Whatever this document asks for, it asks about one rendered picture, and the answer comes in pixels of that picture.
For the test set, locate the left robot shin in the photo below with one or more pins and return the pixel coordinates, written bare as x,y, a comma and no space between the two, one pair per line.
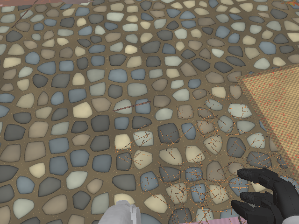
122,202

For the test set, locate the robot right hand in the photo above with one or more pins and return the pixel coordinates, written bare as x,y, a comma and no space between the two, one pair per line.
269,208

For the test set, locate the robot left thigh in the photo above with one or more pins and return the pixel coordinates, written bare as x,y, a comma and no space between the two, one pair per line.
121,214

